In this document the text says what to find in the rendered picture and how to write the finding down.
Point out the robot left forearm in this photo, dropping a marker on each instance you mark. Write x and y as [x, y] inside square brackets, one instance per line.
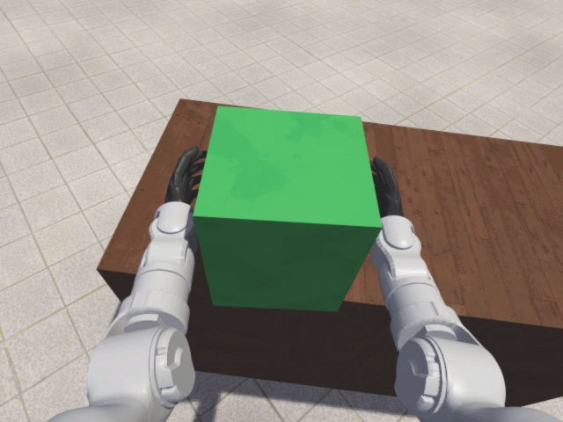
[164, 277]

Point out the robot right forearm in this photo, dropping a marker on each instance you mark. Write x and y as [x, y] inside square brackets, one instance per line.
[409, 291]

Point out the left robot hand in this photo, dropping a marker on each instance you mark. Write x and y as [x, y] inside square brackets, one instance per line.
[182, 182]

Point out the robot left upper arm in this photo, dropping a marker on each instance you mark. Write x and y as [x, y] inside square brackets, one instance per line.
[138, 376]

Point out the robot right upper arm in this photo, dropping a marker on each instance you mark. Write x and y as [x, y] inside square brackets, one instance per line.
[442, 380]

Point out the carton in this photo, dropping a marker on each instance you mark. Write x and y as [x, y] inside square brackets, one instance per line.
[287, 210]

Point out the pedestal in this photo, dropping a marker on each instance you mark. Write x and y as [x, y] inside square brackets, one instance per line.
[489, 216]

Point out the right robot hand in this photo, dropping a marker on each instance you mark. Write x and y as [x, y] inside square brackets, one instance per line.
[386, 187]

